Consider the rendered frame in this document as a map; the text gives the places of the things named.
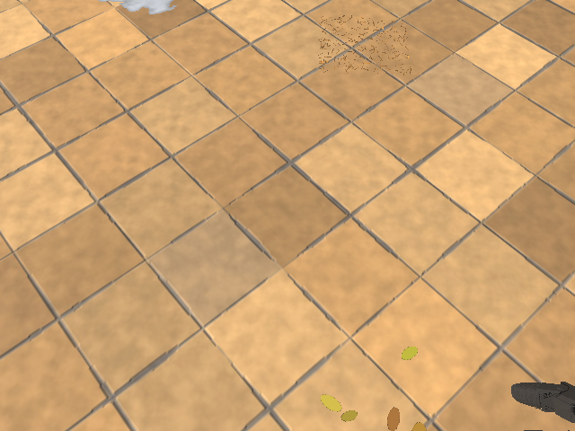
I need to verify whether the right robot hand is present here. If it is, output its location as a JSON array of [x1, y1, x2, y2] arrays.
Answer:
[[511, 382, 575, 431]]

